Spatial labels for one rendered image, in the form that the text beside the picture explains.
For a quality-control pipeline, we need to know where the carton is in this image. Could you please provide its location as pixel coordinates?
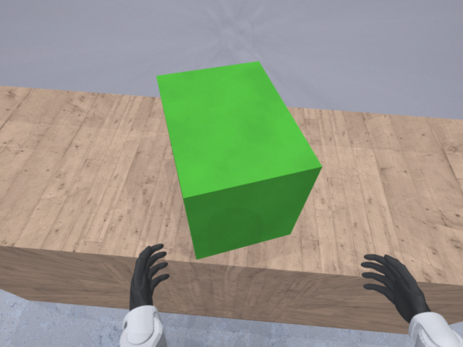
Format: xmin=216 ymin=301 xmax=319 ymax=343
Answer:
xmin=156 ymin=61 xmax=322 ymax=260

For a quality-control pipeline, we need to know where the robot right forearm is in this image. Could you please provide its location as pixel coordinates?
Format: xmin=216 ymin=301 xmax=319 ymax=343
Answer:
xmin=408 ymin=312 xmax=463 ymax=347

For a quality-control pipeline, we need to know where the right robot hand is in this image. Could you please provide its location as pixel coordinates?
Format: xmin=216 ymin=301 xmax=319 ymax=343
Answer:
xmin=361 ymin=254 xmax=431 ymax=323

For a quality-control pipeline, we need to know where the left robot hand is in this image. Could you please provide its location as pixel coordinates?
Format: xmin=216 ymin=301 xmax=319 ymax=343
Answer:
xmin=129 ymin=244 xmax=169 ymax=311

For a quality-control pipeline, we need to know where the pedestal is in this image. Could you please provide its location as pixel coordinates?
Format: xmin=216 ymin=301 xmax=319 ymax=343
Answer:
xmin=0 ymin=86 xmax=463 ymax=335

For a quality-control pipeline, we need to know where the robot left forearm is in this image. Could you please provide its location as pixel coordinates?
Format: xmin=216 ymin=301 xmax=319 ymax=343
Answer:
xmin=120 ymin=305 xmax=167 ymax=347

